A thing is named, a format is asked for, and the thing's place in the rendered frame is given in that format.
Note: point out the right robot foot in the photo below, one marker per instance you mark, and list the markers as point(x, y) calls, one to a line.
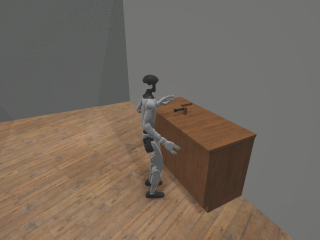
point(155, 195)

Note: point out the robot right forearm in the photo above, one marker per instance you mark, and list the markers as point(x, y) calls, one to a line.
point(151, 132)

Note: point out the humanoid robot torso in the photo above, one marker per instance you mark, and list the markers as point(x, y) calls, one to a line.
point(145, 135)

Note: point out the robot right hand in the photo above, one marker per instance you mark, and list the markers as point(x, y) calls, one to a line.
point(170, 146)

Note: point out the counter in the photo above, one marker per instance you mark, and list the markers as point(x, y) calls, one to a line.
point(215, 152)

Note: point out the robot left hand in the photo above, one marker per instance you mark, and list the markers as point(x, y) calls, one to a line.
point(163, 100)

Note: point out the tap lever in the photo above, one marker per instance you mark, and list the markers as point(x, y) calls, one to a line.
point(180, 109)

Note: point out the robot right upper arm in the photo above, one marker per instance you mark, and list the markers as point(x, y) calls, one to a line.
point(149, 108)

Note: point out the robot left upper arm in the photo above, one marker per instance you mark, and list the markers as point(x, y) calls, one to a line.
point(138, 108)

